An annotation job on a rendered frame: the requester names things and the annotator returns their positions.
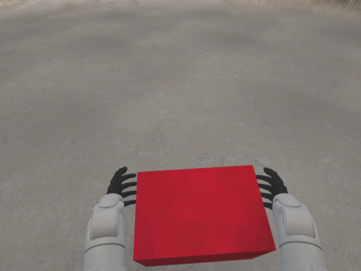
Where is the right robot hand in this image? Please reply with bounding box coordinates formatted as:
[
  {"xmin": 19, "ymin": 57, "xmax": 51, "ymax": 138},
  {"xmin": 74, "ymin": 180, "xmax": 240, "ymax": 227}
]
[{"xmin": 256, "ymin": 168, "xmax": 288, "ymax": 210}]

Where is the left robot hand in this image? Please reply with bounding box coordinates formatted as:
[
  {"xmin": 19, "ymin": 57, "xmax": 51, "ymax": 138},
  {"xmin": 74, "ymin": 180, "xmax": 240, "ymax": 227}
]
[{"xmin": 107, "ymin": 167, "xmax": 137, "ymax": 207}]

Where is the left robot forearm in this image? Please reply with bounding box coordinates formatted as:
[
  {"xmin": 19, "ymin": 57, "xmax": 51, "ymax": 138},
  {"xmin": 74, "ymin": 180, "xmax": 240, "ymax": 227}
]
[{"xmin": 83, "ymin": 193, "xmax": 127, "ymax": 271}]

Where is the right robot forearm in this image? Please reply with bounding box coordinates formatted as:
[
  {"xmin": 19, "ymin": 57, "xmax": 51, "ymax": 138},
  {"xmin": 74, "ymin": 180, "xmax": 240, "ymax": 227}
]
[{"xmin": 272, "ymin": 193, "xmax": 329, "ymax": 271}]

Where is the carton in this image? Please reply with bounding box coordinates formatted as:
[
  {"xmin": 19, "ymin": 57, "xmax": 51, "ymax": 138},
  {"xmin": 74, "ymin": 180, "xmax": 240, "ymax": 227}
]
[{"xmin": 133, "ymin": 165, "xmax": 276, "ymax": 266}]

